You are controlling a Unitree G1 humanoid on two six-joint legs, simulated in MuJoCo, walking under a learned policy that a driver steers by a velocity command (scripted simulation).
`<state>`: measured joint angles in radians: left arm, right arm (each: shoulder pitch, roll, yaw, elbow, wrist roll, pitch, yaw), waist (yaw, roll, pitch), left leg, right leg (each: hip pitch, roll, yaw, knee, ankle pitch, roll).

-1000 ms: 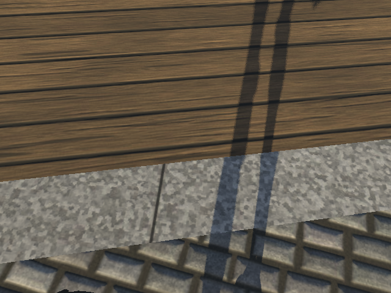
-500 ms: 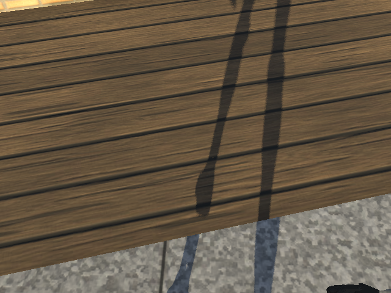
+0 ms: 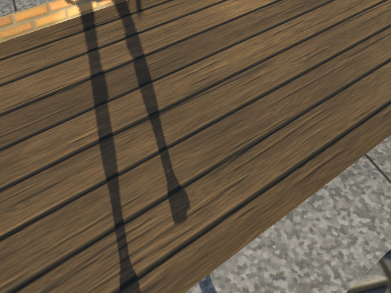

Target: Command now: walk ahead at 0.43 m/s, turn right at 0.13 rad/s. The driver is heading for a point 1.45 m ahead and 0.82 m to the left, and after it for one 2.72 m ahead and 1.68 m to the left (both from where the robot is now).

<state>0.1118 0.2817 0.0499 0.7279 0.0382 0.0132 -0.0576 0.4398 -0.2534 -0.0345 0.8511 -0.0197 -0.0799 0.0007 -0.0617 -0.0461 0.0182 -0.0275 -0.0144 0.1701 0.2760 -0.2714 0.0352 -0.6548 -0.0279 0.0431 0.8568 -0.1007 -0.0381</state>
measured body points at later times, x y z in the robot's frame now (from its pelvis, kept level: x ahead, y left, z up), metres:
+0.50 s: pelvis +0.12 -0.02 -0.01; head +0.14 -0.01 +0.44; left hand +0.16 +0.26 -0.13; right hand +0.29 -0.26 -0.12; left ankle +0.14 +0.10 -0.70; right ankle +0.18 -0.10 -0.74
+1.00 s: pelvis +0.11 +0.01 +0.00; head +0.13 +0.03 +0.45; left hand +0.11 +0.32 -0.12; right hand +0.34 -0.19 -0.10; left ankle +0.12 +0.09 -0.74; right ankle +0.20 -0.12 -0.70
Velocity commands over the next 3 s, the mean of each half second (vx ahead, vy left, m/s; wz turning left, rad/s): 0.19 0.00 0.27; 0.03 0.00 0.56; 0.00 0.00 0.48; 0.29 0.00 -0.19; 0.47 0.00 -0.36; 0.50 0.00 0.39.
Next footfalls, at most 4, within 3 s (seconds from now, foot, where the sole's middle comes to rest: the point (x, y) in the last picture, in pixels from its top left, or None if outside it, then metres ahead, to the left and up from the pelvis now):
0.12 right None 0.22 -0.10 -0.78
0.60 left None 0.15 0.10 -0.78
1.14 right None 0.22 -0.07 -0.78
1.56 left None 0.04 0.05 -0.78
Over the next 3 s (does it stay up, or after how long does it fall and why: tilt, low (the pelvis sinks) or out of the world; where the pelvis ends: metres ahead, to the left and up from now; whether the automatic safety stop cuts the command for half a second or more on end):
stays up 0.75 0.32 -0.17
